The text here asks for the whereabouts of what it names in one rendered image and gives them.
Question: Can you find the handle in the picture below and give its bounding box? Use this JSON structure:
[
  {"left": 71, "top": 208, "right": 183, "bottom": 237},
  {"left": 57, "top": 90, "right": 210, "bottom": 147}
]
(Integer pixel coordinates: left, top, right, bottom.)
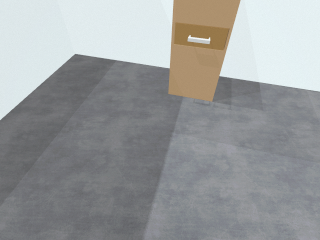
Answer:
[{"left": 187, "top": 35, "right": 210, "bottom": 44}]

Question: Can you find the cabinet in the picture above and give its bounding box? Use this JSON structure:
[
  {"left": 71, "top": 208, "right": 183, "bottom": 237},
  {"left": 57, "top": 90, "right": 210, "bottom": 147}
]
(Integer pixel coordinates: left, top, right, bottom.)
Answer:
[{"left": 168, "top": 0, "right": 241, "bottom": 102}]

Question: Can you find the drawer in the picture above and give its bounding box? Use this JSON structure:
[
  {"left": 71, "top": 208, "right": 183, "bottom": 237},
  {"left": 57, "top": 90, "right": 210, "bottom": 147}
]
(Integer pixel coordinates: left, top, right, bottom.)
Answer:
[{"left": 174, "top": 22, "right": 229, "bottom": 51}]

